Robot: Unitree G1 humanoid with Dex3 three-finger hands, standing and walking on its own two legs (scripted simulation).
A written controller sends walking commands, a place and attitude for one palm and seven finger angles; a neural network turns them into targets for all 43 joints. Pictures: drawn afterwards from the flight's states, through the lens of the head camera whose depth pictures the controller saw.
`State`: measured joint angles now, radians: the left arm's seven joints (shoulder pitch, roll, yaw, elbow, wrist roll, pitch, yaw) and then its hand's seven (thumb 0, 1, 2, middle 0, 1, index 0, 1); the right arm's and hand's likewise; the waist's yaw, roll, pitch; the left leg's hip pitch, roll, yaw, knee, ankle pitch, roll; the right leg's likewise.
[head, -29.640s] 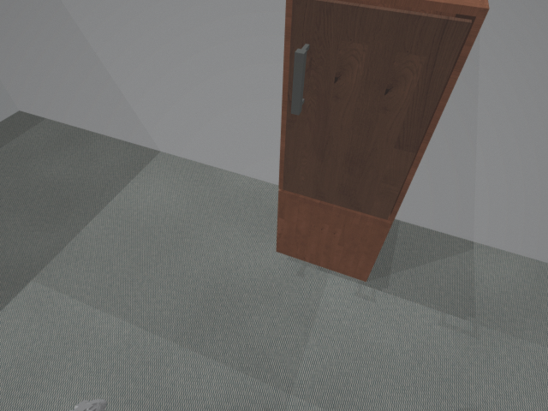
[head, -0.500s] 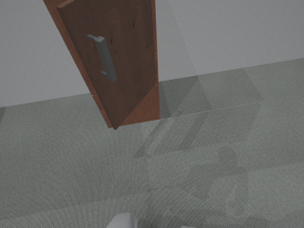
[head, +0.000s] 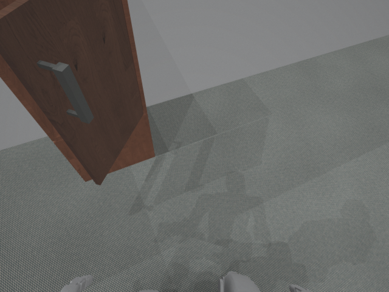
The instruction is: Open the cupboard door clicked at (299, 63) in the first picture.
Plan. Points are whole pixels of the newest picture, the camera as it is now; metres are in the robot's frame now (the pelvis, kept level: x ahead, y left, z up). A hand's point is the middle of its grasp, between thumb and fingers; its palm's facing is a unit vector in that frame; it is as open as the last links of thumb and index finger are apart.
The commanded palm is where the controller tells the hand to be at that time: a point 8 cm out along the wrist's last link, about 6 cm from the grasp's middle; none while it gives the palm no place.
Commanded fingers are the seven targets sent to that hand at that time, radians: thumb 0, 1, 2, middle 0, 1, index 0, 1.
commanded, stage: walk to a spot facing it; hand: left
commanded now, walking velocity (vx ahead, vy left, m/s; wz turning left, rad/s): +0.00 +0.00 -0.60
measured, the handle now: (67, 94) +0.47 +0.34 +0.08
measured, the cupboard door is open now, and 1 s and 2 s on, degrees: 46 46 46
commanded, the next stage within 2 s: turn to face it in 1.98 s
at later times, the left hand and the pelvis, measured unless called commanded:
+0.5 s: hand (145, 254) +0.20 +0.14 -0.18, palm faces -0.32 -0.92 -0.20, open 7.4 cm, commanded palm none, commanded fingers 0.00 0.90 0.90 -0.20 -0.30 -0.20 -0.30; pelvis +0.04 -0.02 -0.01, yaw -20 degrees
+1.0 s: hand (176, 229) +0.27 +0.07 -0.19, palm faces -0.56 -0.81 -0.18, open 7.4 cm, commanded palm none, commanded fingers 0.00 0.90 0.90 -0.20 -0.30 -0.20 -0.30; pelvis +0.15 -0.09 -0.01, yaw -39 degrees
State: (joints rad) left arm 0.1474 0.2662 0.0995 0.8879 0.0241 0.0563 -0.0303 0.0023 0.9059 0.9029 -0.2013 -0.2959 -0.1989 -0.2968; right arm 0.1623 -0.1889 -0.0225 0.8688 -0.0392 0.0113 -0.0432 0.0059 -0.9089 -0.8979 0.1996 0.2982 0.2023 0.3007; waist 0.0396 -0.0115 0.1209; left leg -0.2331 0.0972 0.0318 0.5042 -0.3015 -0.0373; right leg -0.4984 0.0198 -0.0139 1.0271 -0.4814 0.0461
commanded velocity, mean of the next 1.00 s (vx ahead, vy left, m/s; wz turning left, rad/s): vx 0.17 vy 0.00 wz -0.59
